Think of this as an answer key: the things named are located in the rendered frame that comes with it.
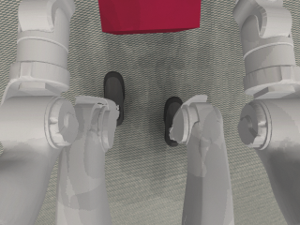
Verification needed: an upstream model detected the left robot forearm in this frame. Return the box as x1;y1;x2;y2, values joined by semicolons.
0;0;76;107

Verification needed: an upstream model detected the right robot forearm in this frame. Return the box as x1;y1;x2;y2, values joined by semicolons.
232;0;300;99

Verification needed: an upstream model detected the robot left upper arm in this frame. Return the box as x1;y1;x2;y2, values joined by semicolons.
0;96;79;225

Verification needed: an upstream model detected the robot right upper arm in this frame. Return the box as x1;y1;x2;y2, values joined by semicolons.
237;97;300;225

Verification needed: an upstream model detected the robot left thigh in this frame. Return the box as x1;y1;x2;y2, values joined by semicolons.
54;103;114;225

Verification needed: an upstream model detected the carton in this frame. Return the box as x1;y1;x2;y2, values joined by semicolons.
98;0;202;35

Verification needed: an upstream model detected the robot left shin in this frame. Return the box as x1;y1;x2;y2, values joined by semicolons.
75;96;120;132

